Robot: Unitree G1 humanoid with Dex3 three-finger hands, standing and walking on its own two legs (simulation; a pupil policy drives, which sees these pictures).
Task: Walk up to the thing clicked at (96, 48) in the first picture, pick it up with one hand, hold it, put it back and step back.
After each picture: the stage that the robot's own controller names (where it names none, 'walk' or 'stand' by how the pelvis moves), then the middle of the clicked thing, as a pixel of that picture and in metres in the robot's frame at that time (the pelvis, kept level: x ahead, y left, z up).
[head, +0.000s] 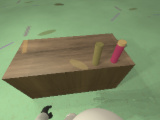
stand; (97, 54) +0.60 -0.05 -0.03
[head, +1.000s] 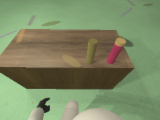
sink last; (91, 52) +0.55 +0.02 +0.00
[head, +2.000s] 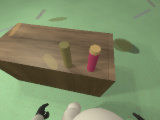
walk; (66, 56) +0.45 +0.22 +0.01
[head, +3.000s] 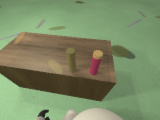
stand; (71, 61) +0.48 +0.18 -0.02
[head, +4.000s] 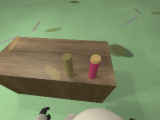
stand; (69, 66) +0.42 +0.18 -0.03
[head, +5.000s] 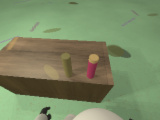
stand; (67, 66) +0.43 +0.20 -0.03
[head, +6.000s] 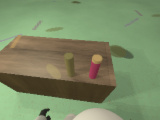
stand; (70, 66) +0.43 +0.18 -0.03
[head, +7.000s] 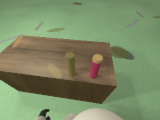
stand; (71, 65) +0.44 +0.17 -0.03
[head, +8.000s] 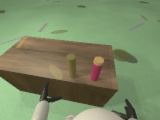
rise first; (72, 67) +0.43 +0.17 -0.03
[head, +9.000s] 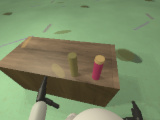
go down; (73, 65) +0.45 +0.17 -0.02
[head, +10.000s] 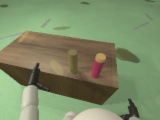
go down; (73, 63) +0.46 +0.16 -0.01
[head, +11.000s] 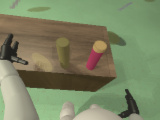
go down; (64, 55) +0.44 +0.16 +0.05
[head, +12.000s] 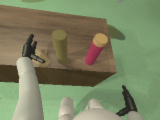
close in; (61, 50) +0.45 +0.16 +0.06
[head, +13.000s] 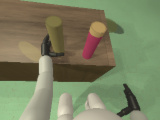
close; (57, 40) +0.49 +0.16 +0.10
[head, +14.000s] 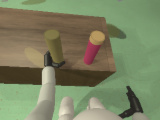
lift; (56, 51) +0.44 +0.18 +0.08
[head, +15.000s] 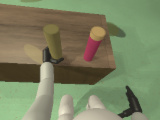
lift; (55, 47) +0.46 +0.18 +0.09
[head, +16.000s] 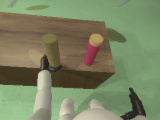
lift; (53, 55) +0.41 +0.20 +0.09
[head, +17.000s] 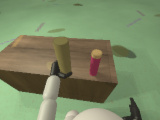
lift; (64, 60) +0.33 +0.16 +0.19
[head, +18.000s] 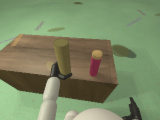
hold; (64, 61) +0.33 +0.16 +0.17
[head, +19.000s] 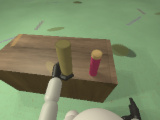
hold; (65, 62) +0.33 +0.15 +0.17
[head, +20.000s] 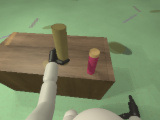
crouch; (61, 47) +0.41 +0.18 +0.19
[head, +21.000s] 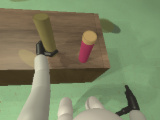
lower; (47, 39) +0.51 +0.20 +0.09
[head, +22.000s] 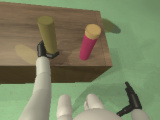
lower; (50, 41) +0.50 +0.19 +0.09
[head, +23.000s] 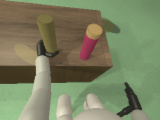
lower; (49, 39) +0.50 +0.19 +0.09
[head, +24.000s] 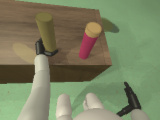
lower; (48, 38) +0.51 +0.19 +0.09
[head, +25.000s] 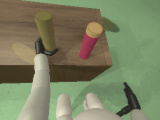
rest; (48, 37) +0.51 +0.20 +0.09
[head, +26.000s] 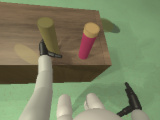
withdraw; (51, 41) +0.50 +0.18 +0.09
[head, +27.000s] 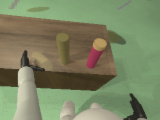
sink last; (64, 51) +0.47 +0.16 +0.05
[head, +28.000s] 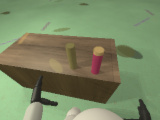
stand; (72, 57) +0.49 +0.18 +0.04
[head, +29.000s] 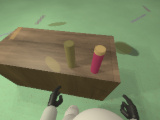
stand; (70, 56) +0.48 +0.17 +0.04
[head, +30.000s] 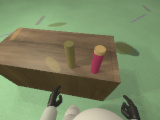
stand; (70, 56) +0.48 +0.18 +0.04
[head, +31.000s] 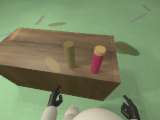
stand; (70, 56) +0.47 +0.18 +0.04
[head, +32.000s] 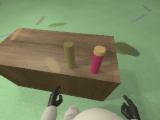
stand; (70, 56) +0.47 +0.18 +0.04
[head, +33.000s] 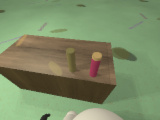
stand; (71, 61) +0.49 +0.18 -0.02
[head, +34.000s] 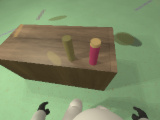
walk; (69, 49) +0.53 +0.20 +0.00
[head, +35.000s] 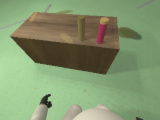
walk; (81, 29) +0.82 +0.13 +0.00
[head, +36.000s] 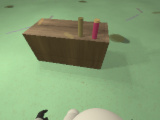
stand; (80, 27) +1.09 +0.19 -0.01
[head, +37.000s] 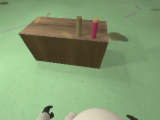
stand; (79, 27) +1.07 +0.18 -0.03
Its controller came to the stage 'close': yes
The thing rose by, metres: 0.22
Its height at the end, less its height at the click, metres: +0.00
